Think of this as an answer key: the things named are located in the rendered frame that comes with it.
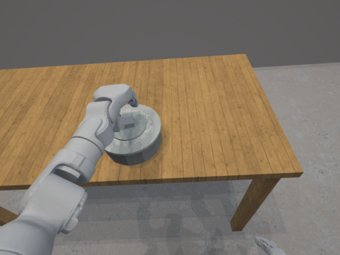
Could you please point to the pot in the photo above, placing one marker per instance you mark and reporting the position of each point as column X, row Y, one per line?
column 140, row 157

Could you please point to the robot right hand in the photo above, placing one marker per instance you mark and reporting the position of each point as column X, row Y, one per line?
column 268, row 246

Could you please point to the left robot forearm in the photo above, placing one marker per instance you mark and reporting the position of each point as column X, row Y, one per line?
column 77, row 160

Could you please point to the robot left upper arm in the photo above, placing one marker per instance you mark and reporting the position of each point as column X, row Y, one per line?
column 55, row 207

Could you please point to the knob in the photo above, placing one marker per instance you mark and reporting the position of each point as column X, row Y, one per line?
column 127, row 120

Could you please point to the robot left hand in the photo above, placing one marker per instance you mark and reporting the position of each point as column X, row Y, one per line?
column 123, row 94

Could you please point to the table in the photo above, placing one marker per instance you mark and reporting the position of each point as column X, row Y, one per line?
column 216, row 125

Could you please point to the lid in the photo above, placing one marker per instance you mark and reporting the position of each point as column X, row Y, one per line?
column 136, row 139

